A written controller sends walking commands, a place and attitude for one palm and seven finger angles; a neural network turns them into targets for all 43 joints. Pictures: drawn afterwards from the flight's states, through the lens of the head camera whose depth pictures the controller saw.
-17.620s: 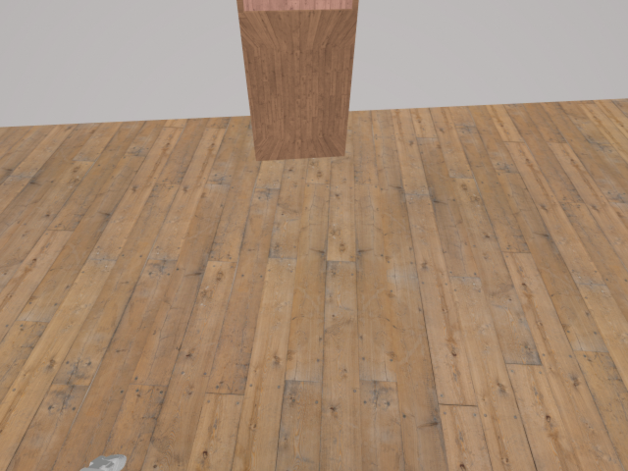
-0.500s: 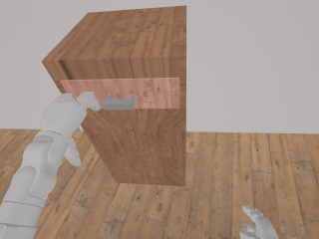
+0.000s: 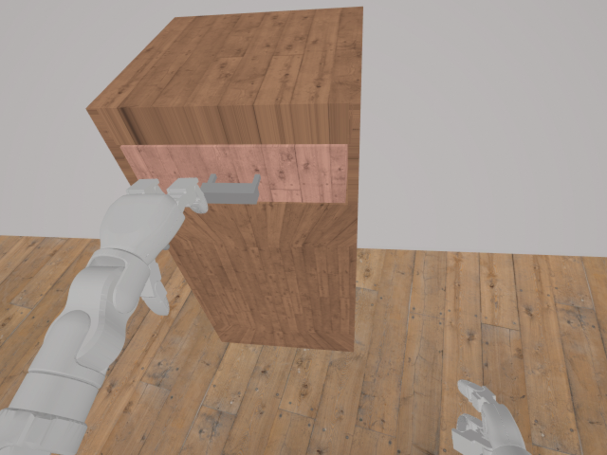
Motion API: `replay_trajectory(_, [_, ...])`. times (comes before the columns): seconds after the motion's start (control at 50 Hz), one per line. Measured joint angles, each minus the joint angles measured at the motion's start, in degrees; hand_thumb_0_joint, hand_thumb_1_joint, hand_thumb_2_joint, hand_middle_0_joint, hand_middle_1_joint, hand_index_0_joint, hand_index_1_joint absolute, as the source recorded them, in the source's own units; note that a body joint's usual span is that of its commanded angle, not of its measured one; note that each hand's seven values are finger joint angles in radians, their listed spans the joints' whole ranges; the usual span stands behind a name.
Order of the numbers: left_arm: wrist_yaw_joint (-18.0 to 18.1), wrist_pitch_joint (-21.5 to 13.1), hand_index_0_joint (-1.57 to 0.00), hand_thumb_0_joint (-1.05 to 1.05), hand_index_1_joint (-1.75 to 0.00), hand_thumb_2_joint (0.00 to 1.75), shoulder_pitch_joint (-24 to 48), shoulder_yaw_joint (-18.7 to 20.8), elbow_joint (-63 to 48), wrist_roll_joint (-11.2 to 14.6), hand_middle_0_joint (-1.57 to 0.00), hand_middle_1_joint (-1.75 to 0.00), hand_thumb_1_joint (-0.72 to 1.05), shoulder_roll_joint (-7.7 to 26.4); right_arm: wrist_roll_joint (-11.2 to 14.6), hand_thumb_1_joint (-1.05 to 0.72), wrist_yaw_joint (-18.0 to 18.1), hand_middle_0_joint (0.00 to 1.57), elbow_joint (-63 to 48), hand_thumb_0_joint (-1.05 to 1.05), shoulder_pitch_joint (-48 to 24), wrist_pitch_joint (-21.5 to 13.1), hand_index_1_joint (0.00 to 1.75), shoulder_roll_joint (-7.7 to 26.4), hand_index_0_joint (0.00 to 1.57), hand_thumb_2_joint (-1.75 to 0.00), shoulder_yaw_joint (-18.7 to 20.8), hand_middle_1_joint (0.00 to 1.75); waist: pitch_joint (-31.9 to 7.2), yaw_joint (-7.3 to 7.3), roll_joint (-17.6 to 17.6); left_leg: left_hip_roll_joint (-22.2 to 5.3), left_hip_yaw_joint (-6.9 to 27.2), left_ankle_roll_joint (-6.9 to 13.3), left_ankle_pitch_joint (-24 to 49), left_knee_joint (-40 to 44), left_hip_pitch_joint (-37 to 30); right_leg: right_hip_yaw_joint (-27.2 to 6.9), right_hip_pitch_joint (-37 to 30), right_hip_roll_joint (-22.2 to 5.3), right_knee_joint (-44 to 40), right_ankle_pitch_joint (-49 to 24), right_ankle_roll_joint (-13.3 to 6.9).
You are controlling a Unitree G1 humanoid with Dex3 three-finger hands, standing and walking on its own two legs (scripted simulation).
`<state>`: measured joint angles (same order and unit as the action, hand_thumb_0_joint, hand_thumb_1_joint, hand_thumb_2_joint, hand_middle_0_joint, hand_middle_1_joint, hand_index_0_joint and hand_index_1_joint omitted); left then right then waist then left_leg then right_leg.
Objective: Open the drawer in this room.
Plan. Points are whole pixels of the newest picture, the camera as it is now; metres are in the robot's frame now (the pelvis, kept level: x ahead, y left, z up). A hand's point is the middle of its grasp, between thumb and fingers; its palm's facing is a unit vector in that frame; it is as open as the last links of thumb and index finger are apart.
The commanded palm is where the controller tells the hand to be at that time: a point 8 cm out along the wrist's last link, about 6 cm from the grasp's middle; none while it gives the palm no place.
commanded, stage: move the hooked fingers above the handle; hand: left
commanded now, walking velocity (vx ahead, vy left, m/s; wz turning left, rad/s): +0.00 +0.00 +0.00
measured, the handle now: (232, 185) +0.56 +0.23 +0.02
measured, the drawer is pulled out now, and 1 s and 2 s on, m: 0.00 0.00 0.00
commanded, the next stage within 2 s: none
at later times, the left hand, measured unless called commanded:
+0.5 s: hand (197, 214) +0.40 +0.22 +0.10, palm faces -0.01 -0.03 -1.00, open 13.8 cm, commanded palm +0.39 +0.23 +0.16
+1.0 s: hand (217, 191) +0.47 +0.22 +0.09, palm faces -0.02 +0.00 -1.00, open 13.8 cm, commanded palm +0.46 +0.23 +0.15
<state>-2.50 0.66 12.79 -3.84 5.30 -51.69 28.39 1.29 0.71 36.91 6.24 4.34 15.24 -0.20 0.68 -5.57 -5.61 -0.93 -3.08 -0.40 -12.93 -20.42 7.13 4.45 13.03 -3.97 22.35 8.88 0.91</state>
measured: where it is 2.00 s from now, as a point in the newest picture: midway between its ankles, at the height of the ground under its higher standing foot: outside the picture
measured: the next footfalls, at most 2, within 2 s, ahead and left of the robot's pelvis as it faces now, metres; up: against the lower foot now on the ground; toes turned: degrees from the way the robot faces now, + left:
none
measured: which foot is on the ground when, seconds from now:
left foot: down 0.00-1.00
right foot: down 0.00-1.00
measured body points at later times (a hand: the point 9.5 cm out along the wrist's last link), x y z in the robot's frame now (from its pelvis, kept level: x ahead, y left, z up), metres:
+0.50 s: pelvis +0.01 +0.00 +0.00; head +0.05 -0.04 +0.44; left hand +0.40 +0.22 +0.15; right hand +0.15 -0.26 -0.14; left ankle -0.02 +0.12 -0.75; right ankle +0.03 -0.13 -0.75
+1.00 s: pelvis +0.03 +0.00 -0.01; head +0.08 -0.03 +0.44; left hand +0.46 +0.21 +0.14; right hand +0.12 -0.26 -0.15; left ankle -0.02 +0.12 -0.75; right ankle +0.03 -0.13 -0.75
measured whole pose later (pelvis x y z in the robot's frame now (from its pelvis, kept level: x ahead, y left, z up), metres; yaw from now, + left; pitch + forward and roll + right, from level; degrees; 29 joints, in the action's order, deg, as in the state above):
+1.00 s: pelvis +0.03 +0.00 -0.01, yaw -1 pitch +9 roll +1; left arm 5.4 -3.8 40.2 -4.5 42.9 -58.3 27.1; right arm 1.5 1.4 38.9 14.3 5.9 15.2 2.4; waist -3.4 -0.1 -3.5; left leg -1.5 -4.1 -0.3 -17.6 -27.4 18.7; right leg 3.1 25.1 -3.7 29.2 12.9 1.0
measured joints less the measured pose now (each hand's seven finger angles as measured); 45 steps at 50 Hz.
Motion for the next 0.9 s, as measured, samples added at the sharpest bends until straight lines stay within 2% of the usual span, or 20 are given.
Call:
replay_trajectory(0.12, [1.62, -1.7, -0.32, 0.0, -1.2, 0.3, 4.99, -1.28, 5.42, -1.2, -0.32, -1.2, -0.49, -0.72, 0.03, -0.9, 0.33, 0.2, 0.56, 0.01, 0.56, -0.26, 0.3, -0.33, 0.2, -0.9, 0.05, 0.3, -0.46, 0.37, 0.54, -0.1, 0.2, -0.13, -0.21, -0.54, 1.31, 0.17, 1.22, 0.06, 0.47, 0.23, -0.14])
replay_trajectory(0.24, [2.13, -0.65, -0.32, 0.0, -1.2, 0.3, 9.5, -1.31, 11.15, -1.9, -0.32, -1.2, -0.49, -0.78, 0.28, -0.9, 0.39, 0.2, 0.94, 0.01, 2.29, 0.31, 0.3, -0.04, 0.2, -0.9, 0.44, 0.3, -0.92, 1.37, 0.74, -0.22, -0.06, -0.18, -0.53, -0.86, 2.49, -0.11, 2.63, 0.19, 0.98, 0.56, -0.21])
replay_trajectory(0.4, [2.13, -1.99, -0.32, 0.0, -1.2, 0.3, 11.27, -0.23, 14.74, -1.94, -0.32, -1.2, -0.49, -0.63, 0.45, -0.9, 0.64, 0.2, 1.19, 0.01, 5.0, 1.15, 0.3, 0.94, 0.2, -0.9, 1.46, 0.3, -1.44, 2.61, 0.81, -0.41, -0.68, -0.12, -1.34, -1.49, 3.88, -0.76, 4.41, 0.4, 1.81, 1.21, -0.13])
replay_trajectory(0.56, [4.14, -3.63, -0.32, 0.0, -1.2, 0.3, 14.22, 0.07, 19.47, -3.06, -0.32, -1.2, -0.48, -0.16, 0.53, -0.9, 0.96, 0.2, 1.59, 0.01, 6.68, 0.92, 0.29, 1.12, 0.2, -0.9, 2.59, 0.3, -1.96, 3.22, 1.36, -0.54, -0.8, -0.1, -2.28, -2.85, 6.01, -0.93, 6.54, 0.47, 3.01, 2.0, -0.12])
replay_trajectory(0.76, [5.42, -3.25, -0.32, 0.0, -1.2, 0.3, 19.99, -0.75, 27.3, -4.36, -0.32, -1.2, -0.48, -0.49, 0.63, -0.9, 0.9, 0.2, 1.74, 0.01, 7.07, 1.17, 0.29, 0.66, 0.2, -0.9, 2.71, 0.3, -3.18, 4.16, 1.7, -0.51, -0.86, 0.04, -3.44, -4.58, 8.33, -1.09, 8.81, 0.35, 4.52, 2.96, 0.05])
replay_trajectory(0.9, [6.64, -4.31, -0.32, 0.0, -1.2, 0.3, 24.0, -1.18, 32.24, -5.35, -0.32, -1.2, -0.48, -1.64, 0.42, -0.9, 0.66, 0.2, 1.86, 0.01, 7.6, 1.49, 0.3, 0.27, 0.2, -0.9, 2.62, 0.3, -3.89, 4.66, 1.85, -0.44, -0.92, 0.13, -4.26, -5.96, 9.94, -1.24, 10.45, 0.22, 5.86, 3.71, 0.16])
